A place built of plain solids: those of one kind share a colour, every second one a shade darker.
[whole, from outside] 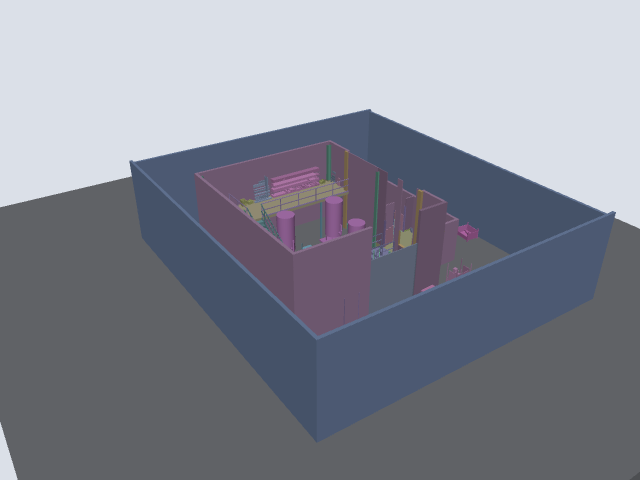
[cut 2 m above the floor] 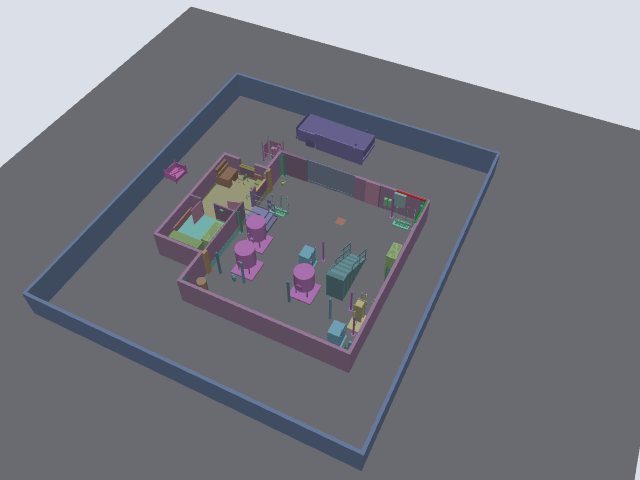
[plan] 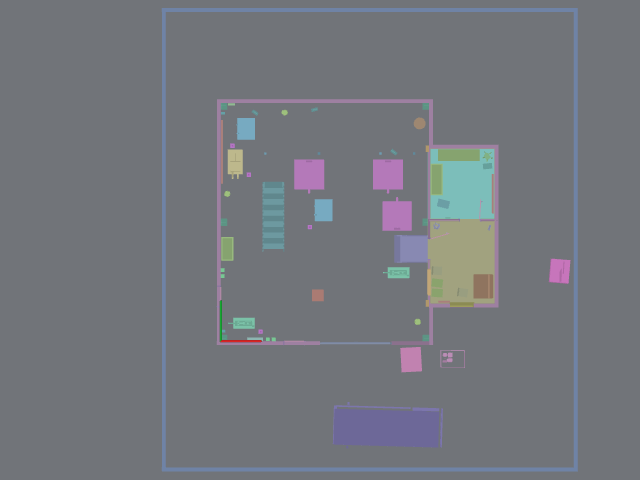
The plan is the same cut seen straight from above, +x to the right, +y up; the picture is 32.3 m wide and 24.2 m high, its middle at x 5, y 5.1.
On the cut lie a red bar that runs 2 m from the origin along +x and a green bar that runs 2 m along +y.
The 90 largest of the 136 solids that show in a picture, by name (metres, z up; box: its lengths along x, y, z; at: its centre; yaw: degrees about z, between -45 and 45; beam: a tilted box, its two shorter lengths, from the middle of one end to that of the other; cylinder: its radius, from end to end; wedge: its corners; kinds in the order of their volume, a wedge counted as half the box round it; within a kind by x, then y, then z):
{
 "yard_bound_1": {"box": [0.2, 23.36, 6.2], "at": [-2.87, 5.11, 3.05]},
 "yard_bound_2": {"box": [20.97, 0.2, 6.2], "at": [7.51, -6.47, 3.05]},
 "yard_bound_3": {"box": [20.97, 0.2, 6.05], "at": [7.51, 16.69, 2.97]},
 "yard_bound_4": {"box": [0.2, 23.36, 5.9], "at": [17.9, 5.11, 2.9]},
 "wall_1": {"box": [0.2, 12.4, 6.25], "at": [-0.1, 6.0, 3.08]},
 "wall_2": {"box": [5.21, 0.2, 6.25], "at": [2.4, -0.1, 3.08]},
 "wall_3": {"box": [10.9, 0.2, 6.25], "at": [5.25, 12.1, 3.08]},
 "wall_4": {"box": [2.11, 0.2, 6.25], "at": [9.65, -0.1, 3.08]},
 "wall_5": {"box": [0.06, 0.47, 6.25], "at": [10.47, 2.07, 3.08]},
 "wall_6": {"box": [0.06, 1.36, 1.51], "at": [10.47, 2.98, 0.7]},
 "wall_7": {"box": [0.06, 0.47, 6.25], "at": [10.47, 3.88, 3.08]},
 "wall_8": {"box": [0.06, 0.97, 6.25], "at": [10.47, 5.68, 3.08]},
 "wall_9": {"box": [0.06, 3.72, 6.25], "at": [10.47, 7.9, 3.08]},
 "wall_10": {"box": [0.06, 3.6, 3.26], "at": [10.53, 7.9, 1.58]},
 "wall_11": {"box": [0.2, 2.1, 6.25], "at": [10.6, 0.85, 3.08]},
 "wall_12": {"box": [0.2, 2.5, 6.25], "at": [10.6, 10.95, 3.08]},
 "wall_13": {"box": [1.06, 0.2, 3.26], "at": [11.03, 1.8, 1.58]},
 "wall_14": {"box": [1.5, 0.06, 3.26], "at": [11.25, 6.07, 1.58]},
 "wall_15": {"box": [1.5, 0.06, 3.26], "at": [11.25, 6.13, 1.58]},
 "wall_16": {"box": [1.21, 0.2, 1.46], "at": [12.15, 1.8, 0.68]},
 "wall_17": {"box": [3.5, 0.2, 3.26], "at": [12.25, 9.8, 1.58]},
 "wall_18": {"box": [1.26, 0.2, 3.26], "at": [13.38, 1.8, 1.58]},
 "wall_19": {"box": [0.7, 0.06, 3.26], "at": [13.45, 6.07, 1.58]},
 "wall_20": {"box": [0.7, 0.06, 3.26], "at": [13.45, 6.13, 1.58]},
 "wall_21": {"box": [0.2, 4.4, 3.26], "at": [13.9, 3.9, 1.58]},
 "wall_22": {"box": [0.2, 3.8, 3.26], "at": [13.9, 8.0, 1.58]},
 "air_vessel_1": {"box": [1.51, 1.51, 0.17], "at": [4.46, 8.4, 0.04]},
 "air_vessel_2": {"cylinder": 0.61, "from": [4.46, 8.4, 0.74], "to": [4.46, 8.4, 3.43]},
 "air_vessel_3": {"box": [1.51, 1.51, 0.17], "at": [8.43, 8.4, 0.04]},
 "air_vessel_4": {"cylinder": 0.61, "from": [8.43, 8.4, 0.74], "to": [8.43, 8.4, 3.43]},
 "air_vessel_5": {"box": [1.48, 1.48, 0.17], "at": [8.89, 6.31, 0.04]},
 "air_vessel_6": {"cylinder": 0.6, "from": [8.89, 6.31, 0.73], "to": [8.89, 6.31, 2.44]},
 "row_1": {"box": [0.48, 1.08, 2.04], "at": [0.32, 4.65, 1.12]},
 "row_2": {"box": [0.6, 1.2, 2.1], "at": [0.32, 4.65, 1.15]},
 "row_3": {"box": [0.48, 1.48, 2.04], "at": [10.88, 8.15, 1.63]},
 "row_4": {"box": [0.6, 1.6, 2.1], "at": [10.88, 8.15, 1.66]},
 "row_5": {"box": [2.1, 0.6, 2.1], "at": [12.0, 9.38, 1.66]},
 "raised_floor_control_1": {"box": [3.43, 4.33, 0.56], "at": [12.15, 4.0, 0.23]},
 "raised_floor_switch_1": {"box": [3.43, 3.73, 0.56], "at": [12.15, 7.9, 0.23]},
 "beyond_van_1": {"box": [0.16, 1.96, 0.22], "at": [5.75, -4.22, 0.43], "yaw": -1.6},
 "beyond_van_2": {"box": [3.79, 0.08, 1.48], "at": [7.67, -3.32, 0.68], "yaw": -1.6},
 "beyond_van_3": {"box": [5.29, 1.81, 0.65], "at": [8.35, -4.39, 0.97], "yaw": -1.6},
 "beyond_van_4": {"box": [0.66, 0.23, 0.71], "at": [10.05, -3.46, 0.3], "yaw": -1.6},
 "beyond_van_5": {"box": [1.36, 0.16, 1.0], "at": [10.34, -3.44, 0.79], "yaw": -1.6},
 "raised_floor_steel_1": {"box": [8.4, 2.6, 0.2], "at": [6.3, 10.7, 3.05]},
 "cabinet_dryer_1": {"box": [0.9, 1.1, 0.15], "at": [1.28, 10.7, 0.03]},
 "cabinet_dryer_2": {"box": [0.7, 0.9, 1.2], "at": [1.28, 10.7, 0.8]},
 "cabinet_dryer_3": {"box": [0.9, 1.1, 0.15], "at": [5.18, 6.6, 0.03]},
 "cabinet_dryer_4": {"box": [0.7, 0.9, 1.2], "at": [5.18, 6.6, 0.8]},
 "shelving_run_1": {"box": [2.98, 0.4, 0.21], "at": [6.86, 11.75, 3.67]},
 "shelving_run_2": {"box": [3.6, 0.46, 0.18], "at": [7.2, 11.72, 4.02]},
 "shelving_run_3": {"box": [3.99, 0.41, 0.18], "at": [7.34, 11.75, 3.19]},
 "shelving_run_4": {"box": [3.91, 0.4, 0.22], "at": [7.34, 11.75, 4.41]},
 "door_landing_1": {"box": [0.32, 1.4, 0.22], "at": [8.9, 4.65, 0.06]},
 "door_landing_2": {"box": [0.32, 1.4, 0.39], "at": [9.2, 4.65, 0.14]},
 "door_landing_3": {"box": [1.1, 1.4, 0.56], "at": [9.89, 4.65, 0.23]},
 "control_desk_1": {"box": [0.46, 0.42, 0.79], "at": [13.01, 2.38, 0.85]},
 "control_desk_2": {"box": [0.46, 0.42, 0.79], "at": [13.01, 3.14, 0.85]},
 "control_desk_3": {"box": [0.5, 1.2, 0.79], "at": [13.49, 2.76, 0.85]},
 "control_desk_4": {"box": [0.27, 1.2, 0.3], "at": [13.61, 2.76, 1.43]},
 "control_desk_5": {"box": [0.18, 1.2, 0.29], "at": [13.65, 2.76, 1.73]},
 "roller_shutter_1": {"box": [3.46, 0.06, 4.05], "at": [6.8, -0.12, 1.98]},
 "stair_openriser_grating_1": {"box": [1.1, 0.3, 0.23], "at": [2.65, 4.79, 0.06]},
 "stair_openriser_grating_2": {"box": [1.1, 0.3, 0.18], "at": [2.65, 5.07, 0.26]},
 "stair_openriser_grating_3": {"box": [1.1, 0.3, 0.18], "at": [2.65, 5.35, 0.43]},
 "stair_openriser_grating_4": {"box": [1.1, 0.3, 0.18], "at": [2.65, 5.63, 0.61]},
 "stair_openriser_grating_5": {"box": [1.1, 0.3, 0.18], "at": [2.65, 5.91, 0.79]},
 "stair_openriser_grating_6": {"box": [1.1, 0.3, 0.18], "at": [2.65, 6.19, 0.96]},
 "stair_openriser_grating_7": {"box": [1.1, 0.3, 0.18], "at": [2.65, 6.47, 1.14]},
 "stair_openriser_grating_8": {"box": [1.1, 0.3, 0.18], "at": [2.65, 6.75, 1.31]},
 "stair_openriser_grating_9": {"box": [1.1, 0.3, 0.18], "at": [2.65, 7.03, 1.49]},
 "stair_openriser_grating_10": {"box": [1.0, 0.1, 2.07], "at": [2.65, 7.99, 0.98]},
 "pier_1": {"box": [0.17, 0.34, 6.25], "at": [10.41, 1.9, 3.08]},
 "pier_2": {"box": [0.17, 0.34, 6.25], "at": [10.41, 9.7, 3.08]},
 "beyond_pallets_1": {"box": [1.03, 1.24, 0.54], "at": [9.6, -0.93, 0.26], "yaw": 3.0},
 "plate_exchanger_1": {"box": [0.42, 0.45, 1.36], "at": [0.73, 8.81, 0.97]},
 "plate_exchanger_2": {"box": [0.76, 1.24, 0.15], "at": [0.73, 9.04, 0.03]},
 "pedestal_1": {"box": [0.56, 0.42, 0.65], "at": [10.91, 2.43, 0.78], "yaw": -3.9},
 "pedestal_2": {"box": [0.56, 0.42, 0.65], "at": [10.91, 2.93, 0.78], "yaw": -7.4},
 "radiator_1": {"box": [0.1, 3.22, 0.5], "at": [0.06, 9.54, 0.2]},
 "radiator_2": {"box": [0.1, 2.0, 0.5], "at": [13.71, 7.43, 0.91]},
 "drum_1": {"cylinder": 0.3, "from": [10.03, 10.97, 0.0], "to": [10.03, 10.97, 0.87]},
 "pump_unit_1": {"box": [1.09, 0.56, 0.2], "at": [1.17, 0.9, 0.05]},
 "pump_unit_2": {"box": [1.09, 0.56, 0.2], "at": [8.96, 3.45, 0.05]},
 "door_leaf_1": {"box": [1.0, 0.044, 2.15], "at": [3.7, 0.0, 1.02]},
 "door_leaf_2": {"box": [0.99, 0.044, 1.37], "at": [11.04, 5.29, 1.15], "yaw": 16.7},
 "door_leaf_3": {"box": [0.044, 0.99, 1.37], "at": [13.08, 6.66, 1.15], "yaw": -3.3},
 "distribution_board_1": {"box": [0.8, 0.18, 1.1], "at": [1.73, 0.09, 1.4]},
 "carton_1": {"box": [0.6, 0.4, 0.45], "at": [11.22, 6.92, 0.69], "yaw": -14.3},
 "beyond_stillage_1": {"box": [0.98, 1.18, 0.08], "at": [17.08, 3.53, 0.14], "yaw": -4.7}
}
